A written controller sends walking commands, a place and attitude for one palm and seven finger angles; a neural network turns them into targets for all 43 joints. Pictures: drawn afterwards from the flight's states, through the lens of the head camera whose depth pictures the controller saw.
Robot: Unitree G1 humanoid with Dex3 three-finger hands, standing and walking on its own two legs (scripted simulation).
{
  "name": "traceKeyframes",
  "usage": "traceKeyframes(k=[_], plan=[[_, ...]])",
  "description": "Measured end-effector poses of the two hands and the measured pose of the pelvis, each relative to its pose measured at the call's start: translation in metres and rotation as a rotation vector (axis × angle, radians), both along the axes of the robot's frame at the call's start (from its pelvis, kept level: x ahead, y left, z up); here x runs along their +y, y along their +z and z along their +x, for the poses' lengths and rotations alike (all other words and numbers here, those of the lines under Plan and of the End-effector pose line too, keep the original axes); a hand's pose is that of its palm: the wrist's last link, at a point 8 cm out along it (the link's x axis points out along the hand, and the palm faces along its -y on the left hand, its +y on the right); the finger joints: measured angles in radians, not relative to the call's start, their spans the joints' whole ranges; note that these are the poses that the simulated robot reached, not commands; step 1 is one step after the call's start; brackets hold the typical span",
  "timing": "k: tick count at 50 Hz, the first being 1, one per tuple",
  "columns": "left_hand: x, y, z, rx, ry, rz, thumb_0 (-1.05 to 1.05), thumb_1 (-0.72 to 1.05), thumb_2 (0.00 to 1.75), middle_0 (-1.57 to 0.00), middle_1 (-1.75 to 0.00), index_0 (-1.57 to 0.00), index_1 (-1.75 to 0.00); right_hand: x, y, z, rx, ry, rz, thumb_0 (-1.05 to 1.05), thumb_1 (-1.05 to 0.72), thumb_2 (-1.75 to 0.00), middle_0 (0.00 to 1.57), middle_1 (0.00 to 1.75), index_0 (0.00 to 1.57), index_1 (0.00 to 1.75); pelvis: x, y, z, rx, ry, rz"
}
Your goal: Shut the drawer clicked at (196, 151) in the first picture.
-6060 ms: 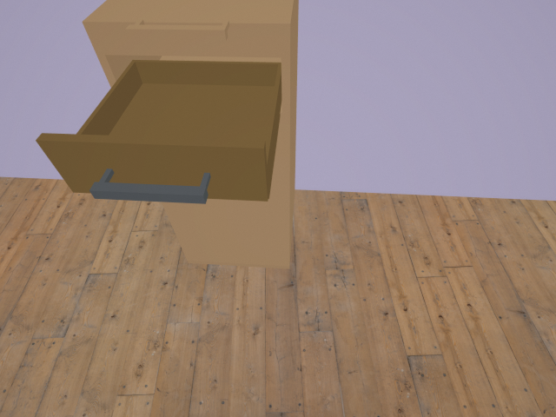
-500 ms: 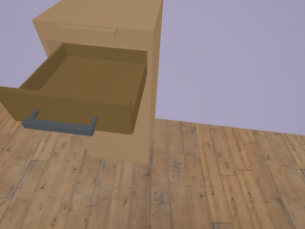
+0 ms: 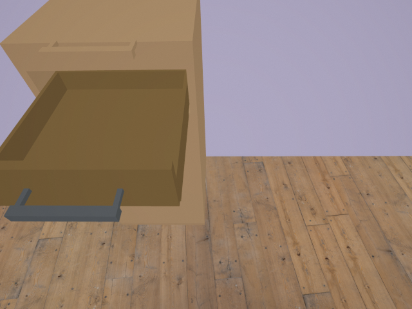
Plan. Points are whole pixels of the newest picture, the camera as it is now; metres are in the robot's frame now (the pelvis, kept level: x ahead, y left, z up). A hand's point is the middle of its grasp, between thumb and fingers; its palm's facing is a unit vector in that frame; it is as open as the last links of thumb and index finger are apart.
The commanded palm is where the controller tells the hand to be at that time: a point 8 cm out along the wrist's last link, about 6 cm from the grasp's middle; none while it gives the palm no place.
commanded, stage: shuffle to correct the standing spot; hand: left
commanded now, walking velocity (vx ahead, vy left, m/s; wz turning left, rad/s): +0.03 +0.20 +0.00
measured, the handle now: (68, 203) +0.28 +0.27 +0.07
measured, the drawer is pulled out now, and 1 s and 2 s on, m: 0.30 0.30 0.30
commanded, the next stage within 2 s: come to a stop and stand still in 0.18 s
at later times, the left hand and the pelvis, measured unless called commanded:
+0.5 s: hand out of the picture +0.04 +0.30 -0.19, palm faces +0.10 -0.97 -0.24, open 7.4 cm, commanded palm none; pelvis +0.02 +0.08 -0.01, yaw +3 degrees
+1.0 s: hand out of the picture +0.08 +0.25 -0.17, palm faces +0.04 -0.97 -0.23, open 7.3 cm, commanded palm none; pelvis +0.05 +0.07 +0.00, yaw +2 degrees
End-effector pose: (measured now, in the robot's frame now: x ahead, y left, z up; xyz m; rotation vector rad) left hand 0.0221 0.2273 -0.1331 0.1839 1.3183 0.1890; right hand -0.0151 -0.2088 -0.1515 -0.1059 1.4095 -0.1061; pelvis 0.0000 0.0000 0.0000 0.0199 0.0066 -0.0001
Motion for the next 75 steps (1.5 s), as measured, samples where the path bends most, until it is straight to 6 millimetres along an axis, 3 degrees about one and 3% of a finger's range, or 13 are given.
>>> traceKeyframes(k=[4, 7, 15, 19, 22, 25, 29, 35, 41, 48, 55, 64, 75], plan=[[0.004, 0.001, 0.026, -0.078, 0.0, 0.025, 0.01, 0.93, 0.9, -0.19, -0.29, -0.2, -0.3, 0.005, -0.012, 0.008, 0.016, -0.005, 0.028, 0.0, -0.9, -0.9, 0.2, 0.3, 0.2, 0.29, 0.002, -0.007, 0.009, -0.008, 0.004, 0.002], [0.008, 0.005, 0.031, -0.114, 0.026, 0.025, 0.0, 0.92, 0.9, -0.19, -0.29, -0.2, -0.3, 0.007, -0.008, 0.023, 0.016, 0.019, 0.021, 0.0, -0.9, -0.9, 0.2, 0.3, 0.19, 0.29, 0.006, -0.003, 0.013, -0.009, 0.037, 0.0], [0.048, 0.0, 0.007, -0.05, 0.069, 0.002, 0.0, 0.92, 0.9, -0.2, -0.3, -0.2, -0.3, 0.006, 0.021, 0.083, -0.096, 0.066, -0.075, 0.01, -0.92, -0.9, 0.2, 0.3, 0.19, 0.29, 0.037, 0.004, 0.014, -0.005, 0.048, 0.033], [0.084, -0.019, -0.003, 0.003, 0.069, -0.019, 0.0, 0.91, 0.9, -0.2, -0.3, -0.2, -0.3, 0.02, 0.02, 0.106, -0.192, 0.082, -0.136, 0.01, -0.91, -0.9, 0.19, 0.3, 0.19, 0.29, 0.069, -0.011, 0.016, 0.0, 0.036, 0.002], [0.108, -0.028, -0.003, 0.029, 0.068, -0.005, 0.0, 0.91, 0.9, -0.2, -0.3, -0.2, -0.3, 0.037, 0.02, 0.105, -0.206, 0.083, -0.153, 0.0, -0.91, -0.9, 0.19, 0.3, 0.19, 0.29, 0.081, -0.015, 0.015, 0.0, 0.049, 0.005], [0.118, -0.022, 0.004, 0.003, 0.07, 0.001, 0.0, 0.91, 0.9, -0.19, -0.29, -0.2, -0.3, 0.056, 0.023, 0.098, -0.18, 0.102, -0.132, 0.0, -0.91, -0.9, 0.19, 0.3, 0.19, 0.29, 0.084, -0.009, 0.016, 0.004, 0.059, -0.003], [0.114, -0.01, 0.011, -0.017, 0.053, -0.015, 0.0, 0.91, 0.9, -0.19, -0.29, -0.19, -0.3, 0.071, 0.02, 0.09, -0.15, 0.087, -0.096, 0.0, -0.92, -0.9, 0.2, 0.3, 0.2, 0.29, 0.086, -0.001, 0.017, 0.009, 0.056, -0.009], [0.091, -0.003, 0.015, -0.025, 0.021, -0.014, 0.0, 0.91, 0.9, -0.19, -0.29, -0.19, -0.3, 0.058, 0.003, 0.08, -0.12, 0.04, -0.067, 0.0, -0.92, -0.9, 0.2, 0.3, 0.2, 0.3, 0.077, -0.005, 0.015, 0.01, 0.035, -0.004], [0.073, -0.003, 0.01, 0.027, -0.014, -0.024, 0.0, 0.91, 0.9, -0.2, -0.3, -0.2, -0.3, 0.05, 0.005, 0.075, -0.104, 0.013, -0.067, 0.0, -0.91, -0.9, 0.2, 0.3, 0.2, 0.29, 0.074, -0.003, 0.025, 0.027, 0.021, -0.011], [0.073, -0.006, 0.037, -0.001, -0.008, -0.016, 0.01, 0.92, 0.9, -0.2, -0.3, -0.2, -0.3, 0.052, 0.002, 0.075, -0.059, 0.017, -0.065, 0.0, -0.91, -0.9, 0.2, 0.3, 0.19, 0.29, 0.071, -0.005, 0.041, 0.051, 0.028, -0.021], [0.08, -0.003, 0.062, -0.053, 0.001, -0.005, 0.0, 0.91, 0.9, -0.2, -0.3, -0.2, -0.3, 0.06, 0.003, 0.099, -0.067, 0.021, -0.062, 0.0, -0.91, -0.9, 0.2, 0.3, 0.19, 0.29, 0.077, -0.003, 0.055, 0.034, 0.032, -0.024], [0.098, -0.008, 0.073, -0.044, -0.003, -0.024, 0.0, 0.91, 0.9, -0.2, -0.3, -0.2, -0.3, 0.077, 0.012, 0.139, -0.148, 0.044, -0.085, 0.0, -0.91, -0.9, 0.2, 0.3, 0.19, 0.29, 0.096, -0.002, 0.062, 0.022, 0.02, -0.026], [0.127, -0.008, 0.067, -0.024, -0.002, -0.015, 0.0, 0.91, 0.9, -0.2, -0.3, -0.2, -0.3, 0.1, 0.013, 0.135, -0.141, 0.042, -0.092, 0.0, -0.9, -0.9, 0.2, 0.3, 0.2, 0.29, 0.12, -0.001, 0.062, 0.006, 0.007, -0.025]])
